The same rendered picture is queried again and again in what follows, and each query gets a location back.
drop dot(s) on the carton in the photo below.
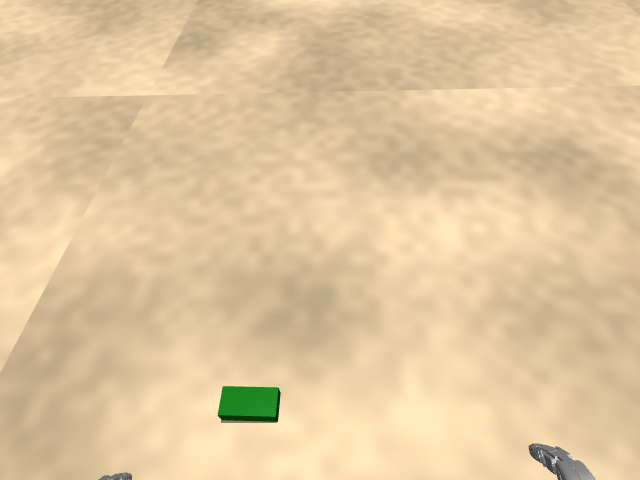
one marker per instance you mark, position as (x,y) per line
(249,403)

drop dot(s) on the right robot hand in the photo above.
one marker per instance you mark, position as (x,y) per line
(560,463)

